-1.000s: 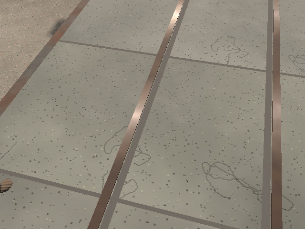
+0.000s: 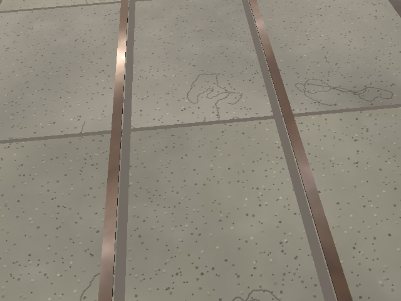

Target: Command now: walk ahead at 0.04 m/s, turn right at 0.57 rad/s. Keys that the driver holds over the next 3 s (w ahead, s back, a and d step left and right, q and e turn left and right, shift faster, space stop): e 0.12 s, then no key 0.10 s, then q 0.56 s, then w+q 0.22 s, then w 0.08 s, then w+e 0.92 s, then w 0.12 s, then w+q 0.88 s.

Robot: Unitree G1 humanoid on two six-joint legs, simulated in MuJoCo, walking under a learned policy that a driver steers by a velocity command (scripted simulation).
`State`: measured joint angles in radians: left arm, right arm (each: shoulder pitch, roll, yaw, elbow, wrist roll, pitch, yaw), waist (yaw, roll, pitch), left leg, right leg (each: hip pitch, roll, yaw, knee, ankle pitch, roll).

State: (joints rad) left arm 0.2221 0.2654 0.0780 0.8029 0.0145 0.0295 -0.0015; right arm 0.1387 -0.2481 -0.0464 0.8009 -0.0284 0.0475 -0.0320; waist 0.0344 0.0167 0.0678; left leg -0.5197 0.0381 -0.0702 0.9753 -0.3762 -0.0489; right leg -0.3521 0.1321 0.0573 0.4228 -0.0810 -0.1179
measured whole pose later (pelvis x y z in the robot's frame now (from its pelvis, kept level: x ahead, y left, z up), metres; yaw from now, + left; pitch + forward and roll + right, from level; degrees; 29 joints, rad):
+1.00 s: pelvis +0.01 +0.05 +0.01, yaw +13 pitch +0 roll +0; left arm 0.30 0.28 0.04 0.85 0.03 -0.03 0.02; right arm 0.17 -0.31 -0.08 0.81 -0.03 0.08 0.08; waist 0.04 0.01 0.04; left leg -0.40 0.01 0.00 0.83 -0.36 -0.01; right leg -0.04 -0.01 -0.13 0.31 -0.28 -0.03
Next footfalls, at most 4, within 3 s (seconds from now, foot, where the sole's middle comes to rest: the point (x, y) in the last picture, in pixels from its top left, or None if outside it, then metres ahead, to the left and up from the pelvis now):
0.24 left None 0.07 0.14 -0.77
0.64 right None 0.01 -0.05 -0.77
1.12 left None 0.08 0.20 -0.77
1.64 right None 0.42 0.13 -0.77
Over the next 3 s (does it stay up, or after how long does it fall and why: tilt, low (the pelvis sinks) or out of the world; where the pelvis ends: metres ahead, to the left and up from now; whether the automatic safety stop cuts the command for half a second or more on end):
stays up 0.99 0.13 0.01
